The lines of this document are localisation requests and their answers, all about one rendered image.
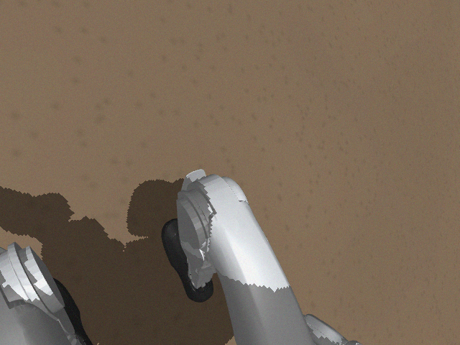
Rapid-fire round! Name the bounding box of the left robot foot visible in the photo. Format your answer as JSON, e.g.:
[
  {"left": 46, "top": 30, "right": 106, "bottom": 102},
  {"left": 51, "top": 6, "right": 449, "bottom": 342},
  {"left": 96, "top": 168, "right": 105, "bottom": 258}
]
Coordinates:
[{"left": 53, "top": 278, "right": 93, "bottom": 345}]

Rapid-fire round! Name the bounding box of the right robot foot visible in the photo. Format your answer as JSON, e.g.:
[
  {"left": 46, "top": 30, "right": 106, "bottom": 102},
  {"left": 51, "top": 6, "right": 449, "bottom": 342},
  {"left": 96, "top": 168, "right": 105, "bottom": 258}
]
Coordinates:
[{"left": 162, "top": 218, "right": 213, "bottom": 303}]

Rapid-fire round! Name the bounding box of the right robot hand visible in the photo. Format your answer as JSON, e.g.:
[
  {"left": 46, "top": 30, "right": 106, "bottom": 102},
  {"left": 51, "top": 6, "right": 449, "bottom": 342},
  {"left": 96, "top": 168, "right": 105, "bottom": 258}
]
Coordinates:
[{"left": 303, "top": 314, "right": 349, "bottom": 345}]

